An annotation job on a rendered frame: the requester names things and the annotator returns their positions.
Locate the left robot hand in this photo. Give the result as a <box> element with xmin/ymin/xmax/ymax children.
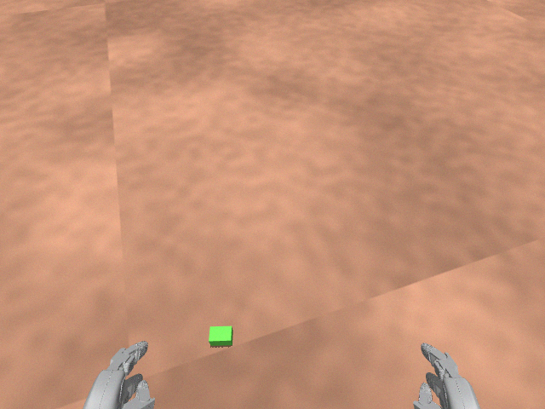
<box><xmin>83</xmin><ymin>341</ymin><xmax>155</xmax><ymax>409</ymax></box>

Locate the right robot hand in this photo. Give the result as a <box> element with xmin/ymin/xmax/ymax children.
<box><xmin>413</xmin><ymin>343</ymin><xmax>480</xmax><ymax>409</ymax></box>

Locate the small box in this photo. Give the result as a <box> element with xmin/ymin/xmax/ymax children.
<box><xmin>209</xmin><ymin>326</ymin><xmax>233</xmax><ymax>346</ymax></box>

